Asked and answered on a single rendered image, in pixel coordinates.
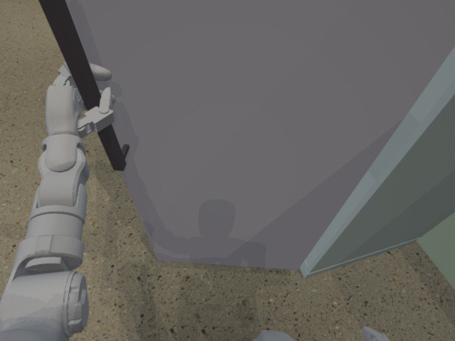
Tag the robot left forearm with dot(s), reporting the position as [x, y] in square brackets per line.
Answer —
[53, 238]

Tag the robot left hand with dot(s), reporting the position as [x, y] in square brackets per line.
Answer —
[64, 105]

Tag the fridge door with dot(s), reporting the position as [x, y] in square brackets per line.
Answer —
[251, 122]

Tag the robot right hand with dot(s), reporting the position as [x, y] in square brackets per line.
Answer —
[372, 335]

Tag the handle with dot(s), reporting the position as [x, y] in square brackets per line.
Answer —
[63, 28]

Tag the robot left upper arm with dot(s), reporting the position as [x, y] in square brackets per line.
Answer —
[45, 307]

